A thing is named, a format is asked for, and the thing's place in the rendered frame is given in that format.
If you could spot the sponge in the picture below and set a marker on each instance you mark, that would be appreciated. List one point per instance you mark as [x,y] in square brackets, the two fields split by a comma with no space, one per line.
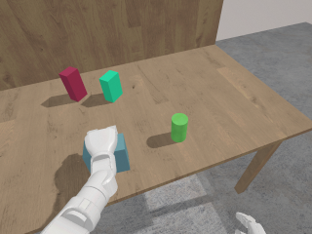
[121,155]

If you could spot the table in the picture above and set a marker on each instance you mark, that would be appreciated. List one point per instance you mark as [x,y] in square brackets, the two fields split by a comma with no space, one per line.
[165,54]

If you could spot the left robot hand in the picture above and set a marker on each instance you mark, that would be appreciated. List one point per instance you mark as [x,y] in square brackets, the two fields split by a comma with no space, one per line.
[103,140]

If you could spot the left robot forearm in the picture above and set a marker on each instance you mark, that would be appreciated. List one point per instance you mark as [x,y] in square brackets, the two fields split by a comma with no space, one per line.
[85,208]

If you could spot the robot left upper arm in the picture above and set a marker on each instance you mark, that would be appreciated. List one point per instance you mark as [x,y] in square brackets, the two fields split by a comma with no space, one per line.
[64,226]

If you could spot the right robot hand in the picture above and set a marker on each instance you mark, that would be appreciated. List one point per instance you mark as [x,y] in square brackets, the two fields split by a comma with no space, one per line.
[249,222]

